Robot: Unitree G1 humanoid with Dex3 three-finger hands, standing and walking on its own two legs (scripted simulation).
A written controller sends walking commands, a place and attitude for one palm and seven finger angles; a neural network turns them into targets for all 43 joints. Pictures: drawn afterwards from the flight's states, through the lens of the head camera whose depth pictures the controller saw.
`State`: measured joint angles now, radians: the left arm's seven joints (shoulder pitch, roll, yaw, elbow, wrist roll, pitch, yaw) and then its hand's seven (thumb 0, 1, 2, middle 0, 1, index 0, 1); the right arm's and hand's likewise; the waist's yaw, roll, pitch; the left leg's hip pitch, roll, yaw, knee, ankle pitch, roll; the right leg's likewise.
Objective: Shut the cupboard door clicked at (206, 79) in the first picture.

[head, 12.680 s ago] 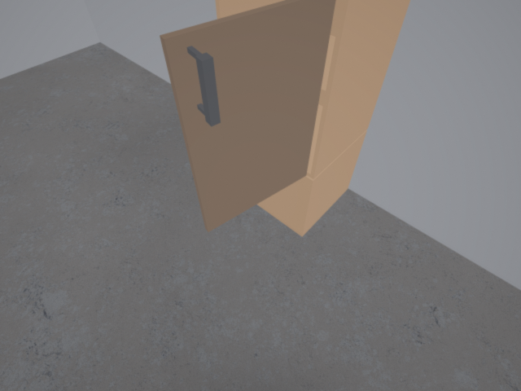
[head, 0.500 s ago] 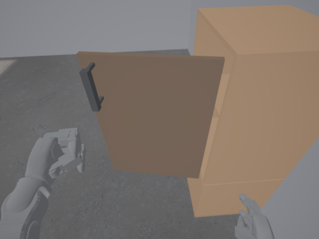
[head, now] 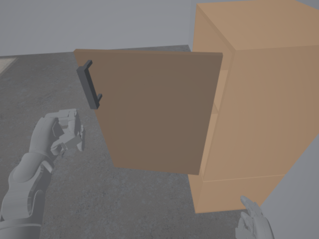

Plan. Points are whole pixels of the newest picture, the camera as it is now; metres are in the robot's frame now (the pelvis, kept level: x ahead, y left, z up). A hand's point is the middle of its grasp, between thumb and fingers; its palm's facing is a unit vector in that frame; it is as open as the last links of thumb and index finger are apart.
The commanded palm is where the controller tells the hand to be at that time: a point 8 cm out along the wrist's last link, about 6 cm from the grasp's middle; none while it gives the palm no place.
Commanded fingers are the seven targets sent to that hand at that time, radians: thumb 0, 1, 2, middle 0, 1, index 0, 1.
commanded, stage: bring the fist close to the handle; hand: left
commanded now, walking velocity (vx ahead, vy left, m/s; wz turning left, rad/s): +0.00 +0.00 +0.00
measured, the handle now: (91, 85) +0.48 +0.26 +0.16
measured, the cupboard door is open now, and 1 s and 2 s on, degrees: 78 78 66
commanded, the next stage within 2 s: push the door shut along its arc in 1.08 s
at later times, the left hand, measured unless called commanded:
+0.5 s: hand (79, 112) +0.36 +0.24 +0.17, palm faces +0.05 -1.00 -0.05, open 3.1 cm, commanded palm +0.33 +0.28 +0.16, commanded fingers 0.00 0.90 0.90 -1.30 -1.50 -1.30 -1.50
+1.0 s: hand (81, 104) +0.39 +0.25 +0.17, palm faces +0.03 -1.00 -0.03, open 3.1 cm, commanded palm +0.36 +0.29 +0.16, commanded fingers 0.00 0.90 0.90 -1.30 -1.50 -1.30 -1.50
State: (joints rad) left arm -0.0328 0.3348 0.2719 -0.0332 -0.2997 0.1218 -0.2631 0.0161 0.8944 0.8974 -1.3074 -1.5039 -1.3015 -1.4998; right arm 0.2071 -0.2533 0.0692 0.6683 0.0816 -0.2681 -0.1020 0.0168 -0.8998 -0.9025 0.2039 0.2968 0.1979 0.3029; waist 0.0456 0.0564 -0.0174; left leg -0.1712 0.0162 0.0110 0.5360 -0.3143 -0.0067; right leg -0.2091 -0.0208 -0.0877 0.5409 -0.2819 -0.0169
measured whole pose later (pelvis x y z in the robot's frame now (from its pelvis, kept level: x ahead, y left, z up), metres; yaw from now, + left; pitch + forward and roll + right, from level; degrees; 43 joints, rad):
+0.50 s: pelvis +0.01 +0.01 +0.00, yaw -1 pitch +0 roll +0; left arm -0.31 0.39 0.34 0.32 -0.26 0.09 -0.29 0.02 0.90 0.90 -1.31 -1.50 -1.30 -1.50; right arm 0.24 -0.26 0.05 0.67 0.08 -0.21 -0.10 0.02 -0.90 -0.90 0.20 0.30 0.20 0.30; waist 0.01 0.04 -0.02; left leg -0.20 0.01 0.03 0.52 -0.31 0.01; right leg -0.24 -0.03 -0.06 0.53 -0.27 0.00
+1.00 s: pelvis +0.01 +0.02 +0.00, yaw -2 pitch +1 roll +0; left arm -0.40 0.43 0.38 0.47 -0.25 0.04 -0.32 0.02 0.90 0.90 -1.30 -1.50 -1.30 -1.50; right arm 0.29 -0.28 0.03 0.66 0.08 -0.15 -0.09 0.02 -0.90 -0.90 0.20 0.30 0.20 0.30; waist -0.02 0.04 -0.04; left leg -0.22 0.01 0.05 0.51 -0.31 0.01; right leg -0.26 -0.02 -0.05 0.50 -0.26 0.00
